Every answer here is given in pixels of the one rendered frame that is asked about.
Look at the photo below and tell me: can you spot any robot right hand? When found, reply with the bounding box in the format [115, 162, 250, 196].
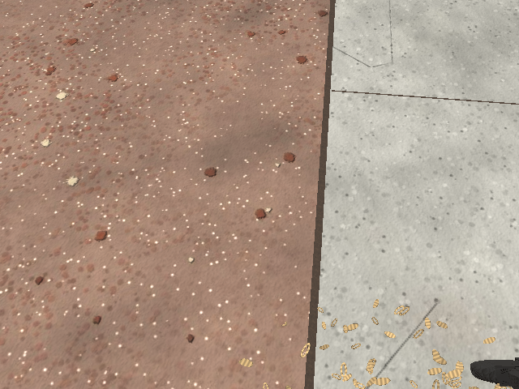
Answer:
[470, 357, 519, 389]

